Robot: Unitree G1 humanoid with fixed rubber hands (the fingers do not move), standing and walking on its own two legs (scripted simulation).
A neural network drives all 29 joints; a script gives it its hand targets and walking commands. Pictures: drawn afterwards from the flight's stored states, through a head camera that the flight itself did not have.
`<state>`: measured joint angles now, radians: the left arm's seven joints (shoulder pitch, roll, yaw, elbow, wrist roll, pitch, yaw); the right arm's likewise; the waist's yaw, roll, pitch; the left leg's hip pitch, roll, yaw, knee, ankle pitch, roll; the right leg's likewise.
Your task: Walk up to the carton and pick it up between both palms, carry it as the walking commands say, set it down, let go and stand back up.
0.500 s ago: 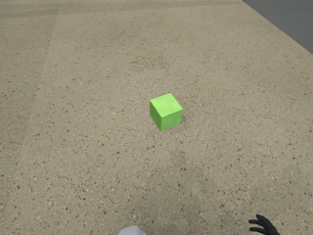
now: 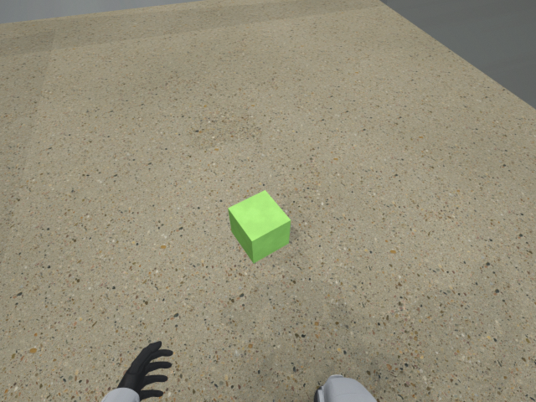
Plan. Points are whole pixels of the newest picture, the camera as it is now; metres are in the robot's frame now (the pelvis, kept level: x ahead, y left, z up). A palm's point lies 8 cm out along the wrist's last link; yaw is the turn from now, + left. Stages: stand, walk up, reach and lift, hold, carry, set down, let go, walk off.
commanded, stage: walk up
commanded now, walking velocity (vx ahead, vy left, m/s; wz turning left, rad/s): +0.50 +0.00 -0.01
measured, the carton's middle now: (259, 226) +0.86 +0.01 -0.68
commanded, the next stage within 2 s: none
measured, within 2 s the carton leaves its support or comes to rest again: neither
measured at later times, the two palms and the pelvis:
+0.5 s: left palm (115, 361) +0.22 +0.28 -0.14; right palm (404, 299) +0.28 -0.24 -0.10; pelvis +0.19 +0.03 -0.01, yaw -1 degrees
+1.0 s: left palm (159, 245) +0.43 +0.23 -0.11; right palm (421, 297) +0.29 -0.29 -0.13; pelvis +0.31 -0.02 -0.01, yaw -2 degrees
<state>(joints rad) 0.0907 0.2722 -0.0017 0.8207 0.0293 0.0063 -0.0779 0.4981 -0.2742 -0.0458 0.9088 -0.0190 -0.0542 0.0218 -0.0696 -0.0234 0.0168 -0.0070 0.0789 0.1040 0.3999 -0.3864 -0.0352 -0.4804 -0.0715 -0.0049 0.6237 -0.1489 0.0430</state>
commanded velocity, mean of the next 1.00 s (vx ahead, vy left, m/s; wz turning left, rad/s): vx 0.38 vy -0.05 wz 0.00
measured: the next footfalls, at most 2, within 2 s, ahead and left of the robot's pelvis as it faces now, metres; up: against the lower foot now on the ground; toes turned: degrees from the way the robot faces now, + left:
right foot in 0.04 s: +0.15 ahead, -0.16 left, +0.00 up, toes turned -2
left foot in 0.40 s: +0.29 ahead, +0.12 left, +0.00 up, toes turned +6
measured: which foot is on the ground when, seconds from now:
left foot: down 0.00-0.04, up 0.06-0.38, down 0.40-0.94, up 0.96-1.00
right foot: up 0.00-0.02, down 0.04-0.40, up 0.42-0.92, down 0.94-1.00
